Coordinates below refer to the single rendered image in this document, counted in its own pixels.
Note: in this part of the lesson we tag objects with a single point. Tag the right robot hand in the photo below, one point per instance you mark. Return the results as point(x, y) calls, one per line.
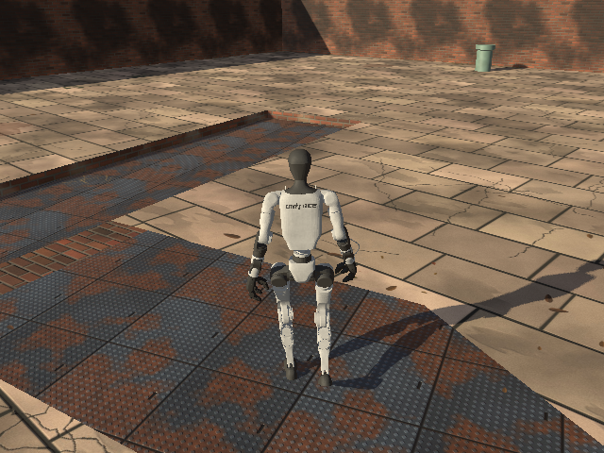
point(347, 267)

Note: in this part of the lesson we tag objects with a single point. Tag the robot right shin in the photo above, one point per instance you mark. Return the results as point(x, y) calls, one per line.
point(324, 344)

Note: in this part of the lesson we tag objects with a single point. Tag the robot left forearm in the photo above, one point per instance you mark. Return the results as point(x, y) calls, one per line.
point(257, 257)

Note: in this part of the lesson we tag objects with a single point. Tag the left robot hand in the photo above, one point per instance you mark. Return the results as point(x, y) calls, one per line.
point(253, 289)

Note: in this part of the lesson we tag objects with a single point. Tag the robot left upper arm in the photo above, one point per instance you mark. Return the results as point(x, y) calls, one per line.
point(267, 216)

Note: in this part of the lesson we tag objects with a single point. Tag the robot right forearm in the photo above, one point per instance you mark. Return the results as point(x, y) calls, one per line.
point(346, 249)

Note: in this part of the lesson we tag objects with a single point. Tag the robot right upper arm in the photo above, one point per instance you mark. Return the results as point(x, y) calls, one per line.
point(330, 198)

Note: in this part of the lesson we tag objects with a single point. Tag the robot torso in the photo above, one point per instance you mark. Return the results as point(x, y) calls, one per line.
point(301, 224)

